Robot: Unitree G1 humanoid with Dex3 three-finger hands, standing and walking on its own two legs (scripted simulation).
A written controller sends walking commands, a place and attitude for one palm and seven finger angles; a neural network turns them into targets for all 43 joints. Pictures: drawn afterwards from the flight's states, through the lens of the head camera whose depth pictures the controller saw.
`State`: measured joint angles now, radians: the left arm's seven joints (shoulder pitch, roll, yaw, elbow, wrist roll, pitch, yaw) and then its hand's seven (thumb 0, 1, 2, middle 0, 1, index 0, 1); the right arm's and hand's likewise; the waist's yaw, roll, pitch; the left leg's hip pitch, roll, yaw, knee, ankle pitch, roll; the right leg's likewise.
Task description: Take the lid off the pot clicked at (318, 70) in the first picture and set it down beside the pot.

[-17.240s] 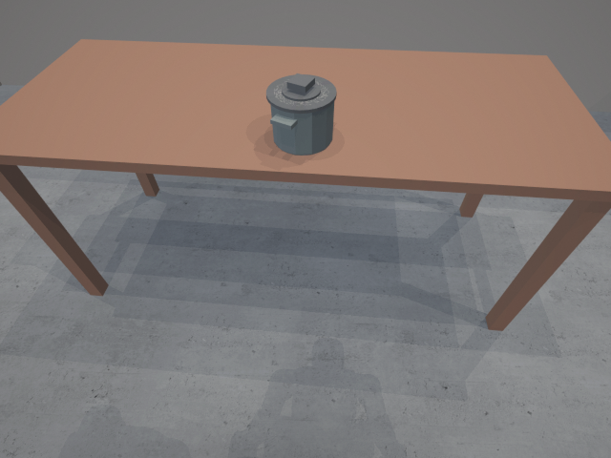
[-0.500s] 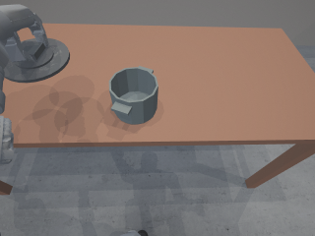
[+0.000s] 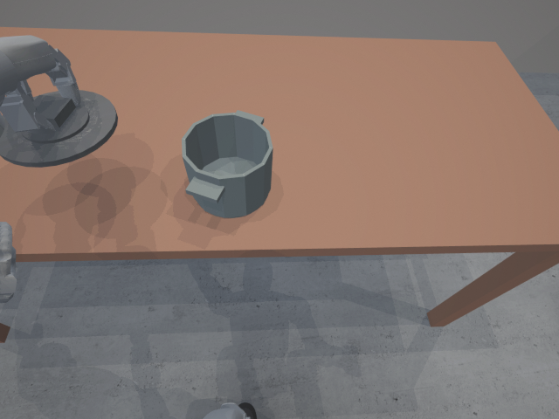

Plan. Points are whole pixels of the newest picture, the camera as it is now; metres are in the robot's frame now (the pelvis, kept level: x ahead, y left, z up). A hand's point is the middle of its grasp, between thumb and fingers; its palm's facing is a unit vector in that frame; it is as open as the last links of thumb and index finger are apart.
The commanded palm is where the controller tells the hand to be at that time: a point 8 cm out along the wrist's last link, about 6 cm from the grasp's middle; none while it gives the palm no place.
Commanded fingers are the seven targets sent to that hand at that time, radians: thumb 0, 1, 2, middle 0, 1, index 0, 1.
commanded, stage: lower the lid onto the table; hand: left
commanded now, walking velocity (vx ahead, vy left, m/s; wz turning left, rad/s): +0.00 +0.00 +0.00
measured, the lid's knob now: (49, 111) +0.50 +0.31 +0.13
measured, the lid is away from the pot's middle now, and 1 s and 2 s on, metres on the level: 0.23 0.24 0.25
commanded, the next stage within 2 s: none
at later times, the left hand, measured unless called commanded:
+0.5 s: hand (45, 125) +0.48 +0.30 +0.13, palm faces -0.44 -0.10 -0.89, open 8.1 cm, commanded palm +0.52 +0.31 +0.21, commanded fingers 0.00 0.66 0.95 -0.83 -1.06 -0.76 -1.03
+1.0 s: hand (53, 142) +0.48 +0.31 +0.10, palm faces -0.47 -0.10 -0.88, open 8.1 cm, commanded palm +0.53 +0.31 +0.17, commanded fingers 0.00 0.66 0.95 -0.83 -1.06 -0.76 -1.03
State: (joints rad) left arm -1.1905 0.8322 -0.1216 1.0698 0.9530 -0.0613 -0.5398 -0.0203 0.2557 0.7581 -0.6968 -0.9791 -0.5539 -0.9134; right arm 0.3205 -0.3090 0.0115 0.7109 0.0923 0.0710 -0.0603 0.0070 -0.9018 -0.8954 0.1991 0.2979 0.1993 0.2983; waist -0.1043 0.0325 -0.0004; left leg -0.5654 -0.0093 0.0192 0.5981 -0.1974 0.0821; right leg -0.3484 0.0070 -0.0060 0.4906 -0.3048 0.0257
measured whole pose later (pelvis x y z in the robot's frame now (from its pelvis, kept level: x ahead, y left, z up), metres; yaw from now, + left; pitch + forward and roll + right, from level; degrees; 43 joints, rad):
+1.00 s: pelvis +0.00 +0.00 -0.01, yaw -2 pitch +13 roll -4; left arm -1.09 0.86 -0.05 1.14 0.98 -0.16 -0.46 -0.02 0.26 0.76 -0.70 -0.98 -0.55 -0.91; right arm 0.36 -0.31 0.01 0.72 0.10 0.09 -0.09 0.01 -0.90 -0.90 0.20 0.30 0.20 0.30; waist -0.13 0.04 -0.03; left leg -0.68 0.01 0.03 0.69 -0.24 0.08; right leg -0.46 0.03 0.01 0.57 -0.33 0.03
